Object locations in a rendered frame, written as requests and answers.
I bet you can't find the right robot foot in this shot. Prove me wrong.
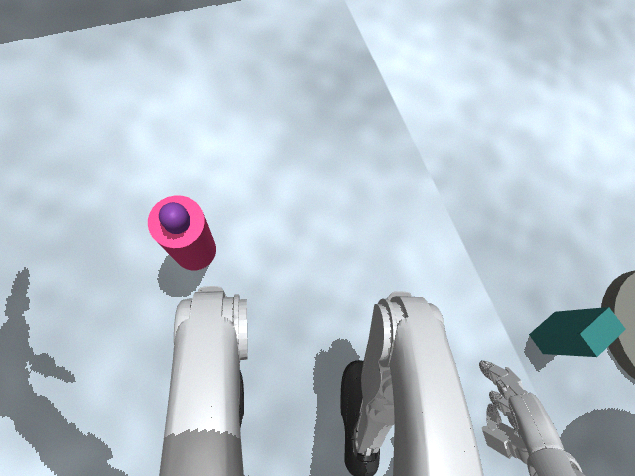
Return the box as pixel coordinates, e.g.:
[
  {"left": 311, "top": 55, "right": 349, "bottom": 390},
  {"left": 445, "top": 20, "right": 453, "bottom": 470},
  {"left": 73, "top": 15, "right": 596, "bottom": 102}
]
[{"left": 341, "top": 360, "right": 380, "bottom": 476}]

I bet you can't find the right robot hand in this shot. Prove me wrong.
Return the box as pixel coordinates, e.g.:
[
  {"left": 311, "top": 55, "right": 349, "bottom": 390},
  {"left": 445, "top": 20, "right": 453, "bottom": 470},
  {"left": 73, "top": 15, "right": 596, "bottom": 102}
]
[{"left": 479, "top": 361, "right": 564, "bottom": 464}]

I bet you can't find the right robot arm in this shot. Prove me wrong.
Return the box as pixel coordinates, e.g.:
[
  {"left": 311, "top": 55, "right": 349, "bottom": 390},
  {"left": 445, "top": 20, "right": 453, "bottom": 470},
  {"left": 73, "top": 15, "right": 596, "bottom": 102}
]
[{"left": 527, "top": 448, "right": 585, "bottom": 476}]

